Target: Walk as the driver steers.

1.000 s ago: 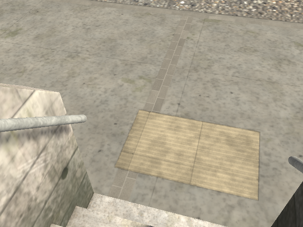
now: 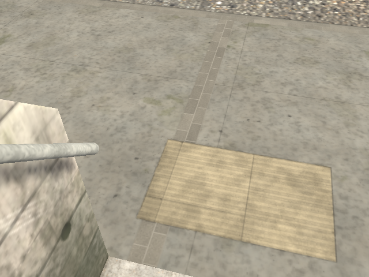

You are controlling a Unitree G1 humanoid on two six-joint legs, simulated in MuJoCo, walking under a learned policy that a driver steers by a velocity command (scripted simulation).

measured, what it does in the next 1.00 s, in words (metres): goes down, turning right: left foot 0.22 m lower, then right foot 0.22 m lower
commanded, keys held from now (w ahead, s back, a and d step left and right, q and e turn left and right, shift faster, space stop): w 0.28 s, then w+e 0.72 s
